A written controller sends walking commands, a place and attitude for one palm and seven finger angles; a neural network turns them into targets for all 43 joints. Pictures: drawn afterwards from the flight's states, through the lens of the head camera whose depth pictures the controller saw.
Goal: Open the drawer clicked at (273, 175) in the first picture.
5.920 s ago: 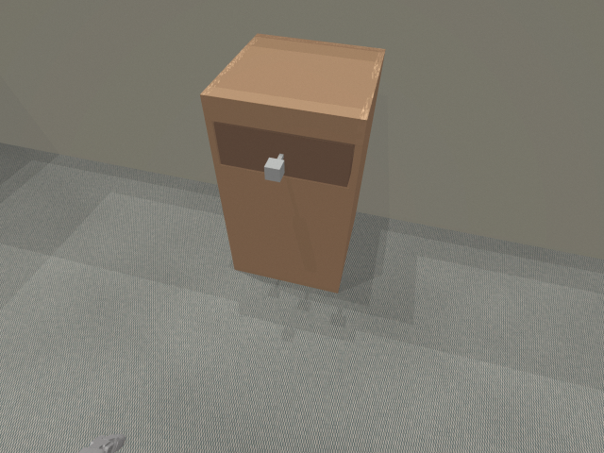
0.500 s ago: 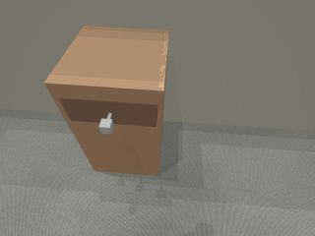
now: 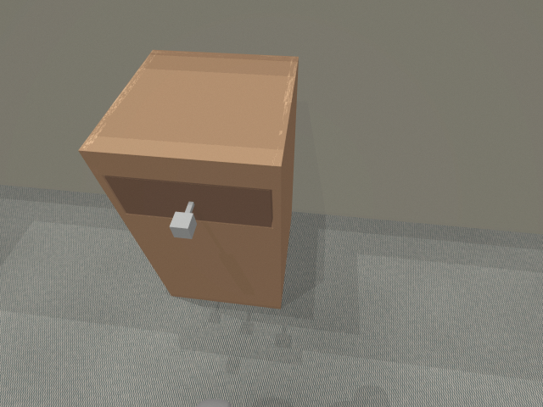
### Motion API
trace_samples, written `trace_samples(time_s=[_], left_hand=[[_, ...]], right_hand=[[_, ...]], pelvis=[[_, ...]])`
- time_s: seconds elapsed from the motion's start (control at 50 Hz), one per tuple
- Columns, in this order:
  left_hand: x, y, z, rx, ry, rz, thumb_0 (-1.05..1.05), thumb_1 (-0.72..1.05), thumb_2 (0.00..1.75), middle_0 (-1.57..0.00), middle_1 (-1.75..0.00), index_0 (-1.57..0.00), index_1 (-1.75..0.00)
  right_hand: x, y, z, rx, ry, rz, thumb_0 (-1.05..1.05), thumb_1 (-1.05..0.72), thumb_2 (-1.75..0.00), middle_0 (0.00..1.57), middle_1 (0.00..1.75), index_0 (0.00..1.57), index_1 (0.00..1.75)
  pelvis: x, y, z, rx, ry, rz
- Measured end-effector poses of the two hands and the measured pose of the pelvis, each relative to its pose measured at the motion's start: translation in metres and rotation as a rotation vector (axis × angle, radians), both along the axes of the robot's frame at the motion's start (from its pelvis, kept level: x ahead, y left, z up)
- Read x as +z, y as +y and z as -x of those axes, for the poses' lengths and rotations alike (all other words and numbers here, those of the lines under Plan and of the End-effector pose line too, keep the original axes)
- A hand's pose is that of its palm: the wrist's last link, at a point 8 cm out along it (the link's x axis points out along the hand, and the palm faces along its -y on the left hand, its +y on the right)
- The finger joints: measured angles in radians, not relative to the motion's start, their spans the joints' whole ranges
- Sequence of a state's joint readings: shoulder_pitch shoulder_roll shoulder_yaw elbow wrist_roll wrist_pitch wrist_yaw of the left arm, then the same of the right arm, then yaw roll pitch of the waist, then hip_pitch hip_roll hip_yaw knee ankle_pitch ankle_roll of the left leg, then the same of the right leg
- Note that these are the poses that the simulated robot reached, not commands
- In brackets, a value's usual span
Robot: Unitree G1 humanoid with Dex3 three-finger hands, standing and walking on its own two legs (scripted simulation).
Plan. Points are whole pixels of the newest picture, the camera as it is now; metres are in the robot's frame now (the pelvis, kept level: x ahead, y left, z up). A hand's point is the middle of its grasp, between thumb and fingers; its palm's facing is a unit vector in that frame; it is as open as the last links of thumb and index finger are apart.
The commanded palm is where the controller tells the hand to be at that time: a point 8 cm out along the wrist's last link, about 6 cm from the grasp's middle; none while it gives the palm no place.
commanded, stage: come to a stop and stand still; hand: left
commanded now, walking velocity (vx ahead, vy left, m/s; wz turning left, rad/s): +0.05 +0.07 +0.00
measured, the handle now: (186, 217) +0.52 +0.25 -0.15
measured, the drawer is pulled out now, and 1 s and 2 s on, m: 0.00 0.00 0.00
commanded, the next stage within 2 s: look again from close up in 0.42 s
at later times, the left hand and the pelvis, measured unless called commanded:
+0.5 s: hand out of the picture -0.06 +0.18 -0.17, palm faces +0.06 -0.99 -0.15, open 7.4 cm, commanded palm none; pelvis -0.02 +0.03 +0.00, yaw -1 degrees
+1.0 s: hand out of the picture +0.02 +0.22 -0.17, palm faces +0.01 -0.97 -0.24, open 7.3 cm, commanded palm none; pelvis -0.01 +0.04 +0.00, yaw -1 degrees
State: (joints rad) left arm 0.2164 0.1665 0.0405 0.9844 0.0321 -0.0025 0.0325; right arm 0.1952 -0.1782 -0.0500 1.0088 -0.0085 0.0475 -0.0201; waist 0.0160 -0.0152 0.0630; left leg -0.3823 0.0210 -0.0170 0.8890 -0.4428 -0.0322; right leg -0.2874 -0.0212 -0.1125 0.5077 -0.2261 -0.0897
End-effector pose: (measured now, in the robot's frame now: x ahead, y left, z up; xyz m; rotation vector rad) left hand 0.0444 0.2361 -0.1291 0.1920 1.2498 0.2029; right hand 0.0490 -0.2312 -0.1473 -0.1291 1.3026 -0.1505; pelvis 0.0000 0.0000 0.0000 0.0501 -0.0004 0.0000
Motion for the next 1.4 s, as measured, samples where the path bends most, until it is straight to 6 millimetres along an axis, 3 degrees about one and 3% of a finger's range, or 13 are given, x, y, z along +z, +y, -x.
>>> trace_samples(time_s=[0.12,0.22,0.48,0.62,0.8,0.9,1.12,1.16,1.22,1.34,1.4], left_hand=[[-0.01,0.016,0.043,0.037,0.068,0.024,0.0,0.92,0.9,-0.2,-0.3,-0.2,-0.29],[-0.023,0.029,0.069,0.071,0.113,0.052,0.0,0.91,0.9,-0.2,-0.3,-0.2,-0.29],[-0.015,-0.001,0.106,0.053,0.188,0.11,0.0,0.91,0.9,-0.2,-0.3,-0.2,-0.29],[-0.019,-0.006,0.101,0.014,0.184,0.106,0.0,0.91,0.9,-0.2,-0.3,-0.2,-0.29],[-0.009,0.022,0.056,-0.015,0.081,0.033,0.01,0.91,0.9,-0.2,-0.3,-0.2,-0.29],[-0.004,0.027,0.038,-0.022,0.045,0.017,0.01,0.92,0.9,-0.2,-0.3,-0.2,-0.29],[-0.008,0.021,0.042,-0.008,0.097,0.04,0.01,0.93,0.9,-0.2,-0.3,-0.2,-0.29],[-0.006,0.02,0.037,-0.066,0.085,0.022,0.01,0.93,0.9,-0.2,-0.3,-0.2,-0.29],[0.034,0.033,-0.016,-0.201,-0.204,-0.135,0.03,0.93,0.89,-0.21,-0.31,-0.21,-0.3],[0.131,0.028,-0.128,-0.547,-0.683,-0.566,0.02,0.84,0.86,-0.21,-0.36,-0.21,-0.35],[0.153,0.014,-0.15,-0.704,-0.796,-0.751,0.01,0.78,0.84,-0.21,-0.39,-0.21,-0.39]], right_hand=[[0.008,0.008,-0.005,0.036,-0.048,0.031,0.01,-0.92,-0.9,0.2,0.3,0.2,0.3],[0.008,0.032,0.016,0.051,-0.042,0.036,0.01,-0.92,-0.9,0.2,0.3,0.2,0.3],[-0.003,0.048,0.068,0.018,0.059,-0.022,0.01,-0.94,-0.9,0.2,0.3,0.2,0.3],[-0.007,0.054,0.088,-0.018,0.08,-0.046,0.01,-0.92,-0.9,0.2,0.3,0.2,0.3],[-0.013,0.071,0.097,-0.037,0.074,-0.088,0.01,-0.91,-0.9,0.2,0.3,0.2,0.3],[-0.012,0.076,0.097,-0.03,0.09,-0.099,0.01,-0.91,-0.9,0.2,0.3,0.2,0.3],[-0.007,0.064,0.088,-0.018,0.127,-0.063,0.01,-0.91,-0.9,0.2,0.3,0.2,0.3],[-0.005,0.059,0.08,-0.018,0.101,-0.047,0.01,-0.91,-0.9,0.2,0.3,0.2,0.3],[0.004,0.042,0.045,-0.021,-0.114,0.031,0.01,-0.91,-0.9,0.2,0.3,0.2,0.3],[0.029,0.01,-0.062,0.029,-0.532,0.107,0.02,-0.91,-0.9,0.2,0.3,0.2,0.3],[0.053,0.002,-0.112,0.062,-0.666,0.115,0.02,-0.91,-0.9,0.2,0.3,0.2,0.3]], pelvis=[[-0.002,0.013,0.011,0.001,0.0,0.015],[-0.007,0.026,0.016,0.002,-0.015,0.034],[-0.001,0.032,0.022,-0.012,-0.027,0.033],[-0.005,0.031,0.024,-0.01,-0.017,0.047],[-0.004,0.037,0.014,-0.012,-0.019,0.038],[-0.002,0.037,0.01,-0.013,-0.02,0.036],[0.0,0.035,0.001,-0.012,-0.018,0.038],[-0.002,0.035,0.002,-0.026,-0.016,0.042],[-0.004,0.035,0.003,-0.041,-0.01,0.032],[-0.014,0.039,0.006,-0.036,0.05,0.019],[-0.019,0.037,0.005,-0.062,0.087,0.01]])
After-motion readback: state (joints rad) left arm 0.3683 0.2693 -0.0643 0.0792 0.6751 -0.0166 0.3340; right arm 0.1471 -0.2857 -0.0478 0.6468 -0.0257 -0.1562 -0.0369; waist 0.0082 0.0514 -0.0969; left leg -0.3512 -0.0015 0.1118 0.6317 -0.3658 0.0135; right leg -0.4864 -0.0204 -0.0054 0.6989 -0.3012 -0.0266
